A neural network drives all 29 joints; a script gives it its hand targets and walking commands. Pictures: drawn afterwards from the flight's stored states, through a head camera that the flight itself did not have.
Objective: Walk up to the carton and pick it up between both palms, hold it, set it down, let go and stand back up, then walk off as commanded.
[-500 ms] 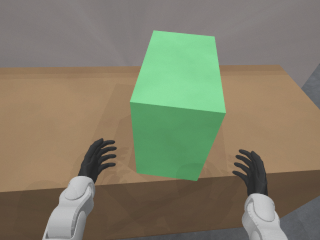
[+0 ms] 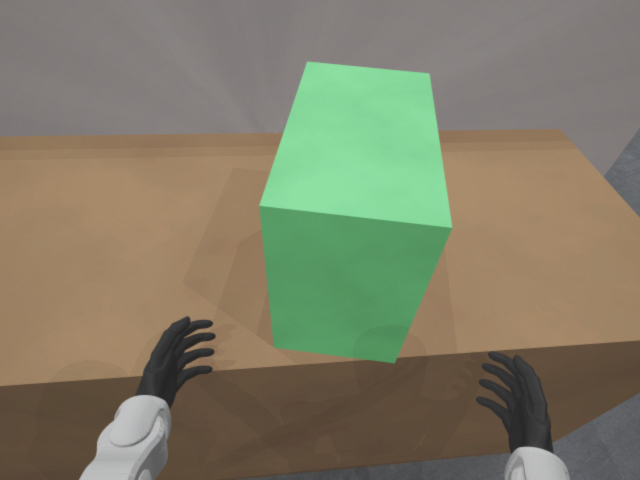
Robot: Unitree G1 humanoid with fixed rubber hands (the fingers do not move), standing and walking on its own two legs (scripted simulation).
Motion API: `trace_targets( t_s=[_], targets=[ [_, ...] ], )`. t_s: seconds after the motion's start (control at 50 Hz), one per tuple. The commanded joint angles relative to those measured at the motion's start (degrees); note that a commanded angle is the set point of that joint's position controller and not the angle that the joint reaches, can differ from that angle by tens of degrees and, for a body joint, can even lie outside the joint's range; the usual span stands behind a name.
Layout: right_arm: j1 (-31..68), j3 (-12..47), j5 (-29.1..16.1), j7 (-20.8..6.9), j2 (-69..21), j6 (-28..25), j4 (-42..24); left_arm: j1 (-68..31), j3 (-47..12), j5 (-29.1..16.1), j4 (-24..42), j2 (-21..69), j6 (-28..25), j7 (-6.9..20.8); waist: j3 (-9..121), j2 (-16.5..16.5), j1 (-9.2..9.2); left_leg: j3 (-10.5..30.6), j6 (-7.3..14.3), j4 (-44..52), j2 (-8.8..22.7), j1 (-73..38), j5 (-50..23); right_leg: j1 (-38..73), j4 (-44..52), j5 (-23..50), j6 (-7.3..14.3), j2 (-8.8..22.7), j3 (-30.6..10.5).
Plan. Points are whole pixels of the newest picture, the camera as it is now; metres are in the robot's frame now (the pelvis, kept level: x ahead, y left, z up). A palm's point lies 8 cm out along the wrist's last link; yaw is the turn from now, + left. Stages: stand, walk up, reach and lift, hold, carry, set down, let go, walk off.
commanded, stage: set down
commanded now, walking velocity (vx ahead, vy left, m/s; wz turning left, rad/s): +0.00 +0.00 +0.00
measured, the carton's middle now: (350, 212) +0.49 -0.01 +0.08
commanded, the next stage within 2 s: let go in 1.34 s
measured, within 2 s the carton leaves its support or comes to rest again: neither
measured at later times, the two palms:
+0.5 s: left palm (173, 398) +0.23 +0.20 +0.00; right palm (531, 440) +0.20 -0.21 +0.00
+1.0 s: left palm (174, 399) +0.23 +0.20 +0.00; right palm (528, 478) +0.17 -0.22 -0.05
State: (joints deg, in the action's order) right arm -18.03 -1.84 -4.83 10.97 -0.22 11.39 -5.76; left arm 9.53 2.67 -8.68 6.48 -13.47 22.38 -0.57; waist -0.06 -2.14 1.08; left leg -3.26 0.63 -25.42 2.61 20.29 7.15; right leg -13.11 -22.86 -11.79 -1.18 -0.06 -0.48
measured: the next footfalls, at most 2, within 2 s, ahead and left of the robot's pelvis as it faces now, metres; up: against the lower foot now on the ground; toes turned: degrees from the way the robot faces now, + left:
none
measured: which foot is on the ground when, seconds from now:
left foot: down 0.00-1.00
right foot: down 0.00-1.00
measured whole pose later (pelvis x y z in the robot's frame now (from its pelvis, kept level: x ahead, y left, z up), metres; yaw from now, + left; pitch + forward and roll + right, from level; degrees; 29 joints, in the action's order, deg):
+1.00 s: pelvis +0.03 -0.02 +0.00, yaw +0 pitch +4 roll +0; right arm -21.5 -1.8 -4.8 2.9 3.8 -0.1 13.8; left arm 16.2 2.5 -8.4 -2.4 -13.5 8.1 2.3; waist -0.2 0.9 1.1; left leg -3.3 -0.9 -21.6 2.6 18.1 7.2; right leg -12.8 -22.9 -13.9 0.0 -0.1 -0.5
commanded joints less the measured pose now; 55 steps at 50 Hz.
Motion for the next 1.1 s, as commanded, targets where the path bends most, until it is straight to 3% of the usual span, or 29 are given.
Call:
trace_targets(
  t_s=[0.0,0.06,0.08,0.14,0.22,0.24,0.3,0.34,0.4,0.42,0.44,0.48,0.6,0.62,0.64,0.66,0.68,0.7,0.72,0.74,0.76,0.8,0.86,0.9,0.92,0.94,0.96,0.98,1.08],
  targets=[
    [4.0,3.2,-5.02,-1.54,8.83,-4.27,-17.93,-4.07,-1.33,-0.03,18.95,-7.89,-3.84,-1.65,8.86,10.15,-6.78,4.18,-1.59,10.08,1.54,-23.07,10.05,-2.5,5.01,-3.82,2.64,-1.52,0.93],
    [3.39,3.51,-4.28,-2.65,7.21,-4.21,-14.37,-3.43,-1.62,0.02,16.53,-7.72,-4.94,-1.72,8.84,11.86,-6.79,3.81,-1.64,12.04,1.97,-18.66,12.16,3.41,4.02,-2.68,1.62,-1.69,-0.02],
    [2.87,2.08,-4.66,-3.22,8.63,-3.92,-12.05,-1.3,-2.48,0.6,11.53,-5.83,-3.95,-1.31,6.5,11.28,-5.43,3.51,-1.45,12.1,1.81,-18.95,11.31,1.89,4.52,-3.92,2.2,-1.88,-0.1],
    [-1.24,3.44,-3.35,-2.92,8.01,-4.89,-12.4,2.6,-0.6,1.38,11.18,-7.55,-4.76,0.06,8.19,7.73,-6.5,0.42,-2.34,8.7,-0.66,-25.5,-0.92,0.38,7.58,-0.13,1.95,-0.9,-0.61],
    [-1.57,3.47,-2.46,-2.94,8.03,-5.62,-10.38,3.63,-0.71,1.47,7.2,-6.61,-5.43,1.11,7.7,7.78,-5.55,-0.36,-2.72,6.84,-0.92,-26.08,-3.68,-2.24,8.26,-1.25,2.15,-1.14,-0.66],
    [-2.57,4.79,-2.85,-2.8,7.44,-6.32,-12.89,3.9,0.22,1.68,11.16,-9.16,-6.45,1.1,9.48,7.84,-7.57,-0.54,-2.49,6.76,-1.43,-26.27,-5.31,0.38,8.25,1.21,1.46,-1.2,-1.29],
    [-4.43,4.78,-2.26,-3.41,8.76,-6.85,-6.12,6.32,-0.74,3.06,7.19,-6.91,-6.98,1.4,7.63,9.87,-5.76,0.12,-3.37,5.99,-1.23,-27.1,-8.47,-0.87,8.32,1.2,1.94,-1.76,-0.42],
    [-3.96,5.13,-2.28,-3.94,8.93,-7.84,-6.41,6.37,1.33,3.86,6.96,-7.34,-8.29,1.1,8.68,10.9,-7.43,0.07,-3.64,6.08,-1.32,-27.45,-10.38,-0.96,8.41,1.56,2.33,-1.66,-0.66],
    [-4.28,3.92,-1.21,-4.2,10.78,-9.06,-3.67,7.93,0.8,3.92,2.52,-6.74,-9.06,1.82,8.05,8.13,-5.86,-0.21,-3.21,5.64,-1.52,-28.54,-12.25,-3.17,8.57,3.94,1.56,-1.67,-0.73],
    [-6.47,4.61,-1.65,-3.76,9.43,-10.31,-5.52,9.23,1.4,2.79,4.84,-7.74,-10.07,2.4,8.8,6.27,-6.61,-1.0,-2.66,4.43,-2.26,-28.17,-13.72,-1.18,8.66,6.46,0.69,-1.22,-1.43],
    [-4.86,4.54,-1.14,-4.32,10.11,-10.31,0.27,8.68,0.32,3.9,0.46,-6.58,-9.91,2.27,8.44,8.41,-6.15,-0.43,-3.22,4.81,-1.89,-29.36,-13.42,-2.65,8.54,4.8,1.01,-1.37,-1.13],
    [-5.17,4.63,-1.8,-3.97,8.63,-11.8,-4.72,8.52,0.75,1.77,3.52,-8.15,-12.0,2.67,10.13,6.65,-6.44,-1.35,-2.55,4.88,-2.23,-29.39,-12.02,-2.59,8.78,4.15,1.09,-1.06,-1.83],
    [-5.26,4.83,-0.62,-4.96,9.39,-12.59,3.22,9.79,0.35,4.55,-4.4,-6.25,-11.5,3.02,5.32,6.65,-6.29,-0.9,-2.87,4.7,-2.01,-30.08,-13.2,-4.46,9.3,3.46,1.51,-1.15,-1.26],
    [-3.26,4.05,-0.15,-5.73,11.05,-12.77,5.55,9.06,-0.23,4.7,-8.02,-4.17,-11.23,2.86,7.14,6.49,-5.1,-0.44,-3.46,5.01,-1.34,-30.74,-12.09,-4.36,9.3,0.95,2.22,-1.9,-0.63],
    [-4.2,2.89,0.02,-5.98,11.66,-13.73,4.12,9.4,0.53,5.11,-4.93,-4.84,-11.53,2.69,6.58,6.46,-6.17,-0.63,-3.29,5.58,-1.61,-30.06,-11.86,-4.26,8.93,0.62,2.08,-2.05,-0.3],
    [-2.64,3.63,0.45,-6.01,11.68,-13.81,3.69,9.21,-0.51,3.96,-8.61,-5.05,-11.45,3.05,5.49,5.26,-6.32,-1.23,-2.95,5.57,-1.84,-29.25,-9.06,-5.0,9.47,-1.9,2.16,-1.98,-0.25],
    [-2.03,2.5,0.58,-5.87,11.16,-14.59,2.48,9.43,-0.66,3.3,-7.19,-4.86,-12.22,3.01,6.17,4.36,-5.32,-0.98,-2.9,6.27,-1.21,-29.78,-9.52,-4.96,9.11,-0.18,2.23,-1.84,-0.21],
    [-2.0,2.61,-0.03,-5.95,11.24,-15.33,-0.53,8.07,-0.18,2.55,-2.01,-6.34,-12.93,2.29,8.24,5.36,-5.57,-1.1,-2.65,5.6,-1.85,-28.86,-8.91,-3.68,8.68,-0.47,1.92,-1.59,-0.58],
    [-0.92,1.67,1.4,-6.63,12.27,-14.45,7.52,7.32,-1.1,4.52,-11.75,-3.81,-11.47,2.44,5.13,5.34,-5.34,-0.96,-2.93,6.5,-1.55,-28.17,-6.91,-6.18,8.95,-3.14,2.78,-1.62,-0.25],
    [-0.52,1.45,0.35,-7.06,12.6,-14.72,6.13,7.16,-0.14,4.52,-9.17,-4.31,-11.72,2.07,5.85,5.75,-5.94,-1.12,-2.9,6.1,-1.68,-28.2,-7.37,-5.83,8.51,-2.74,2.64,-1.61,-0.2],
    [-1.1,1.78,0.9,-7.08,11.63,-14.68,6.51,7.63,-1.55,4.19,-10.09,-2.71,-11.57,2.37,5.45,4.96,-4.73,-1.1,-2.79,6.55,-1.2,-28.8,-8.2,-5.94,8.75,-2.41,2.82,-1.9,-0.07],
    [0.08,1.5,2.1,-7.81,13.49,-14.55,13.3,7.73,-1.4,6.46,-17.09,-2.34,-10.43,2.55,3.77,4.75,-5.19,-1.24,-3.11,6.58,-1.69,-28.96,-5.39,-8.18,9.38,-5.06,2.63,-1.81,0.44],
    [0.94,1.38,2.49,-7.55,11.55,-15.82,10.86,6.45,-1.76,4.81,-15.17,-3.7,-11.09,2.97,2.89,2.31,-4.77,-1.49,-2.65,6.3,-1.96,-28.3,-4.61,-7.89,9.4,-4.49,1.97,-1.63,0.4],
    [2.0,0.97,3.24,-8.48,13.58,-15.62,13.44,7.03,-1.55,6.31,-21.13,-3.05,-10.42,2.52,3.01,2.52,-5.74,-1.44,-2.91,6.87,-1.98,-26.74,-2.44,-8.16,9.54,-7.51,2.5,-2.03,1.1],
    [2.25,0.97,3.05,-8.56,12.89,-16.31,11.9,6.42,-1.99,5.86,-18.69,-2.51,-11.16,2.52,3.99,2.39,-4.81,-1.26,-2.87,6.67,-1.37,-26.2,-2.97,-6.88,8.58,-5.89,2.7,-2.32,1.11],
    [1.32,1.57,2.27,-9.05,13.81,-16.68,13.61,7.73,-1.73,6.19,-19.19,-2.16,-11.53,2.12,4.36,3.81,-5.81,-1.2,-3.22,6.4,-1.88,-27.21,-4.83,-6.45,8.57,-5.45,2.5,-2.19,1.31],
    [1.38,1.71,1.91,-8.94,13.29,-17.57,9.72,6.71,-1.58,5.17,-16.88,-3.16,-12.36,2.11,6.67,1.64,-5.72,-1.72,-2.7,5.97,-1.89,-26.87,-5.29,-6.09,8.4,-3.15,2.52,-1.71,0.56],
    [2.87,0.88,3.43,-9.69,14.45,-17.15,15.38,8.44,-1.97,7.29,-22.62,-1.53,-10.66,2.1,2.49,2.82,-5.91,-1.41,-3.0,6.99,-1.92,-26.27,-3.75,-8.22,8.61,-6.33,2.58,-2.61,1.7],
    [4.44,1.64,3.46,-9.95,14.35,-18.22,16.68,7.34,-1.54,7.35,-27.87,-2.37,-10.36,2.65,3.03,0.74,-5.71,-1.94,-2.96,5.76,-2.48,-26.79,-2.97,-8.54,8.94,-6.74,2.27,-2.14,1.79]
  ],
)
